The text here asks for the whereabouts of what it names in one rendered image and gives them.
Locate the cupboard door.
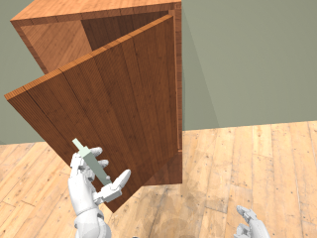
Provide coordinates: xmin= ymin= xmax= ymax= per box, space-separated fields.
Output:
xmin=4 ymin=14 xmax=178 ymax=213

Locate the robot right hand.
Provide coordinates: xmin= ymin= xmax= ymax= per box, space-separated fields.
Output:
xmin=233 ymin=205 xmax=270 ymax=238

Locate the robot left forearm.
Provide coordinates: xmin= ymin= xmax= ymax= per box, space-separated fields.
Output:
xmin=73 ymin=208 xmax=112 ymax=238

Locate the handle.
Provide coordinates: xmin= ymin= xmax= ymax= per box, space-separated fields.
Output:
xmin=72 ymin=138 xmax=112 ymax=186

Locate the robot left hand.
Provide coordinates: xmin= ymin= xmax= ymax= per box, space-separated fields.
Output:
xmin=67 ymin=147 xmax=131 ymax=216

